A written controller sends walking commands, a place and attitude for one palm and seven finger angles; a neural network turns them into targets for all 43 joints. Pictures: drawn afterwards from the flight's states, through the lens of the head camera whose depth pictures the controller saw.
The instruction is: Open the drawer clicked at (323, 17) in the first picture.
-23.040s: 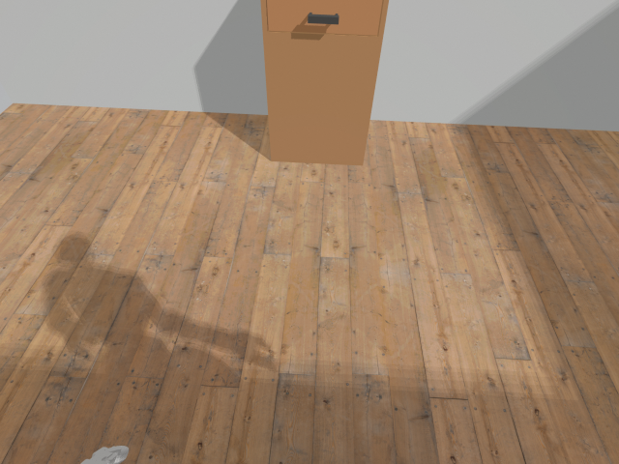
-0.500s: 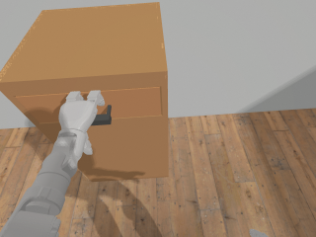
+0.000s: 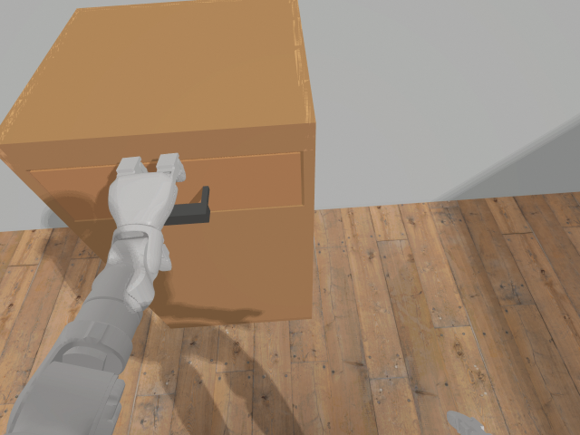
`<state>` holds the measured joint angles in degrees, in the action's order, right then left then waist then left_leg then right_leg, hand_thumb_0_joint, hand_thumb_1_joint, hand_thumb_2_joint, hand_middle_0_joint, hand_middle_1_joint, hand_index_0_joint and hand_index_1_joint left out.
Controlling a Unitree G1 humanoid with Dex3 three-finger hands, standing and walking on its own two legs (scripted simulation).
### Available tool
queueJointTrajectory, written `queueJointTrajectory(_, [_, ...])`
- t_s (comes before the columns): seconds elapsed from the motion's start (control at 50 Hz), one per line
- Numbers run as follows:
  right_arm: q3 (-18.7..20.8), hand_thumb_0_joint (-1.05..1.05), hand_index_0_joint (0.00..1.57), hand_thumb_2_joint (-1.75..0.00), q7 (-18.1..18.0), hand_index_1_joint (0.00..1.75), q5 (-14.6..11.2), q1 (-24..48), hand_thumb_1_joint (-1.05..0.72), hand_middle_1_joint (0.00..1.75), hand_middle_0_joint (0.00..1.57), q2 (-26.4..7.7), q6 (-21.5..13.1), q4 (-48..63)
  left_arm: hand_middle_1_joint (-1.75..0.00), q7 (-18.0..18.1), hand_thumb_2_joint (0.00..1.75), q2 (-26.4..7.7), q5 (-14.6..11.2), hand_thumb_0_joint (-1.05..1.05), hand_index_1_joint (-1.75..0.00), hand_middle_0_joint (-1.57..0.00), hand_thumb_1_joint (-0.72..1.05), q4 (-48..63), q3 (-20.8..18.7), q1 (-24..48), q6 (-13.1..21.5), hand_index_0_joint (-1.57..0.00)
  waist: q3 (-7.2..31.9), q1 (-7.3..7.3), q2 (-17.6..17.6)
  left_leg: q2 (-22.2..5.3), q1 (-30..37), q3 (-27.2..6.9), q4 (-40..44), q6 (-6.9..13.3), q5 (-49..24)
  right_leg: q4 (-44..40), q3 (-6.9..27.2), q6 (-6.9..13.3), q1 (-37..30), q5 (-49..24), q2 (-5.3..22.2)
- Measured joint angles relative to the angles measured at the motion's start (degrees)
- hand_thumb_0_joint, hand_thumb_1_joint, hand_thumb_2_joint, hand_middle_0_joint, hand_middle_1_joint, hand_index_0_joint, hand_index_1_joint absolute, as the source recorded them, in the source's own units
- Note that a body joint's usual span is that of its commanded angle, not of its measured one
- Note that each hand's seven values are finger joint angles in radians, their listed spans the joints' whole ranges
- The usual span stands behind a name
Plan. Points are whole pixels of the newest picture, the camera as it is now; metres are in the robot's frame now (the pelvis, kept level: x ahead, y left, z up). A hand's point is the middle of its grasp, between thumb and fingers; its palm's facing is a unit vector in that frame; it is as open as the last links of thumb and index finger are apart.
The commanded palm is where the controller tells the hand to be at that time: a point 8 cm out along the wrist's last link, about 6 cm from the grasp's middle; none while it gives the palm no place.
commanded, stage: lower the fingers behind the handle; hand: left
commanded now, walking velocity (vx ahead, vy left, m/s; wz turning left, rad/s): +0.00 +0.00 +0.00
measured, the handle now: (175, 204) +0.48 +0.23 -0.01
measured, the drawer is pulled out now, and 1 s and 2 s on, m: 0.00 0.00 0.01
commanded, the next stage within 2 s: lift the fingers back up to retry in 1.42 s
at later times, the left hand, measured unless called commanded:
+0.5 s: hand (175, 233) +0.41 +0.21 +0.00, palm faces +0.04 -0.03 -1.00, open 13.9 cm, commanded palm +0.38 +0.22 +0.05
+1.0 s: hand (174, 238) +0.41 +0.22 -0.02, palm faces -0.01 -0.04 -1.00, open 14.3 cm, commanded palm +0.38 +0.22 +0.02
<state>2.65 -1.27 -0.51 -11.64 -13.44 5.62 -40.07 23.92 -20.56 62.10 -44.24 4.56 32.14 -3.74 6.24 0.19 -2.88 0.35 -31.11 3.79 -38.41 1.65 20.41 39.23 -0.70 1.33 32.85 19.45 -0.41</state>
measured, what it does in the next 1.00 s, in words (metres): stands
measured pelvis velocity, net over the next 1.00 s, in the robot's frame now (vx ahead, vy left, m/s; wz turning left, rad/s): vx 0.00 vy -0.01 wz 0.00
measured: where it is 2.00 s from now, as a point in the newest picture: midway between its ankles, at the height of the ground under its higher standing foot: outside the picture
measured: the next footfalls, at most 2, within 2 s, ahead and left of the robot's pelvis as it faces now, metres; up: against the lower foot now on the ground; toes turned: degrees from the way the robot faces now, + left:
none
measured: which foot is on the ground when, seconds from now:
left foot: down 0.00-1.00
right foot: down 0.00-1.00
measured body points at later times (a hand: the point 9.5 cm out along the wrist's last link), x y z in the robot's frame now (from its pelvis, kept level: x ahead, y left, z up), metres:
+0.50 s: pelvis +0.00 +0.00 -0.01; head +0.08 -0.01 +0.43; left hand +0.41 +0.21 +0.05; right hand +0.08 -0.26 -0.15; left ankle -0.02 +0.10 -0.72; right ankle -0.01 -0.11 -0.72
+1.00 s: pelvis +0.00 -0.01 -0.02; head +0.08 -0.02 +0.43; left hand +0.41 +0.22 +0.04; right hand +0.07 -0.28 -0.15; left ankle -0.02 +0.10 -0.72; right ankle -0.01 -0.11 -0.72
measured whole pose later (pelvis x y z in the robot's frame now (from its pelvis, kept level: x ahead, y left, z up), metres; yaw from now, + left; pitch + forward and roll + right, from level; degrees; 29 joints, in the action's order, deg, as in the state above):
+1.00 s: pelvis +0.00 -0.01 -0.02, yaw +0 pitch +18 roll +0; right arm 4.2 -1.0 0.0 -17.0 -14.8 5.3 -39.9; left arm 24.7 -21.5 62.8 -49.9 2.9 31.2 2.1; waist 9.5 1.9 -1.9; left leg -0.9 -40.3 3.1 -45.4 1.3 23.2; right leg 44.8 -1.4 1.9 41.3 21.5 -1.5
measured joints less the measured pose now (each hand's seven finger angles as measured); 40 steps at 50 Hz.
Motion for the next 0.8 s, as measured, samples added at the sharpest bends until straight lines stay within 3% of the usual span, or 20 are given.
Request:
queueJointTrajectory(0.06, [-0.47,0.01,0.20,-0.90,0.26,0.30,-0.73,-0.91,-0.91,0.30,0.20,0.24,0.95,-0.12,-1.20,-3.51,0.30,-0.45,-1.93,0.00,-1.20,-0.31,-0.49,-4.22,2.24,0.81,-6.75,-0.32,0.28,0.12,-0.82,0.06,0.32,-0.17,1.01,0.14,-0.52,-1.23,-0.15,-0.12,-0.51,-0.56,0.03])
queueJointTrajectory(0.1, [-0.57,0.01,0.21,-0.90,-0.27,0.30,-0.95,-1.88,-0.90,0.30,0.20,0.31,1.25,0.01,-1.20,-7.36,0.30,-0.20,-4.19,0.00,-1.20,-0.31,-0.49,-4.49,3.97,0.50,-7.73,-0.32,0.07,0.38,-1.13,0.22,0.94,-0.69,1.52,0.26,-0.74,-2.04,-0.65,-0.22,-1.47,-0.73,0.18])
queueJointTrajectory(0.14, [-0.70,0.01,0.21,-0.90,-1.24,0.30,-0.74,-2.88,-0.90,0.30,0.20,0.32,1.16,0.13,-1.20,-9.78,0.30,-0.13,-5.12,0.00,-1.20,-0.31,-0.49,-3.06,4.18,-0.04,-6.68,-0.31,-0.27,0.61,-0.94,0.42,1.45,-1.21,1.59,0.34,-0.74,-2.26,-1.16,-0.28,-2.26,-0.59,0.38])
queueJointTrajectory(0.2, [-0.50,0.01,0.21,-0.90,-2.32,0.30,0.00,-4.30,-0.90,0.30,0.20,0.13,0.69,0.13,-1.21,-12.26,0.30,-1.65,-4.79,0.00,-1.20,-0.31,-0.49,-0.59,3.63,-0.32,0.28,-0.30,-0.20,0.50,-0.20,0.60,1.29,-1.77,0.78,0.31,-0.30,-1.57,-1.72,-0.24,-2.38,0.03,0.59])
queueJointTrajectory(0.28, [0.56,0.01,0.21,-0.90,-1.71,0.30,0.29,-5.03,-0.90,0.30,0.20,-0.63,0.17,-0.09,-1.21,-10.75,0.30,-1.26,-2.47,0.00,-1.20,-0.31,-0.49,-0.68,4.62,0.46,7.10,-0.30,0.43,0.37,0.39,0.50,-0.78,-1.94,-1.55,0.25,0.76,0.28,-1.92,-0.15,-0.55,0.87,0.55])
queueJointTrajectory(0.36, [1.27,0.01,0.21,-0.90,-0.53,0.30,0.55,-4.65,-0.90,0.30,0.20,-1.08,0.14,0.35,-1.21,-5.50,0.30,0.51,-0.55,0.00,-1.20,-0.30,-0.49,-0.90,1.45,-0.56,9.14,-0.31,0.95,0.78,0.71,0.10,-3.48,-1.09,-3.53,0.30,1.58,2.28,-1.10,-0.12,2.53,1.30,0.21])
queueJointTrajectory(0.42, [1.59,0.01,0.20,-0.90,0.28,0.30,0.93,-4.37,-0.91,0.30,0.20,-0.98,0.14,0.37,-1.21,-1.29,0.30,0.85,0.71,0.00,-1.20,-0.30,-0.49,-1.68,-0.71,-1.50,7.84,-0.32,1.49,1.19,0.60,-0.20,-5.19,-0.58,-4.53,0.28,1.93,3.33,-0.60,-0.11,4.48,1.45,-0.06])
queueJointTrajectory(0.5, [1.64,0.01,0.20,-0.90,1.09,0.30,0.77,-4.13,-0.91,0.30,0.20,-0.57,0.40,-0.28,-1.20,2.17,0.30,1.42,1.16,0.00,-1.20,-0.29,-0.49,-2.90,-0.58,-1.56,3.51,-0.31,1.78,1.38,0.10,-0.50,-6.09,-0.43,-4.96,0.21,2.01,3.58,-0.46,-0.07,5.39,1.34,-0.35])
queueJointTrajectory(0.64, [0.30,0.01,0.21,-0.90,0.32,0.30,0.02,-3.94,-0.91,0.30,0.20,0.34,1.02,-0.88,-1.19,-0.11,0.30,1.56,-0.48,0.00,-1.20,-0.27,-0.49,-7.20,1.03,0.85,-1.75,-0.31,1.77,2.33,-0.03,-0.68,-4.34,-0.44,-3.25,-0.02,1.21,2.11,-0.44,0.17,3.80,0.65,-0.59])
queueJointTrajectory(0.8, [-0.03,0.01,0.21,-0.90,-0.85,0.30,0.02,-5.11,-0.90,0.30,0.20,-0.32,0.36,0.63,-1.19,-3.31,0.30,-0.75,-0.79,0.00,-1.20,-0.26,-0.49,-8.09,-0.26,1.03,2.66,-0.28,1.95,2.52,0.51,-0.95,-4.61,-0.49,-3.40,-0.35,1.24,2.44,-0.50,0.53,4.17,0.78,-0.86])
